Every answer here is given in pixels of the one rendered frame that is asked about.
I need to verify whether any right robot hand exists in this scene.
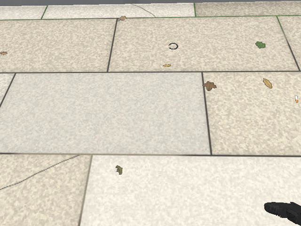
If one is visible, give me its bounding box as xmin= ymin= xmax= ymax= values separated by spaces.
xmin=264 ymin=202 xmax=301 ymax=226

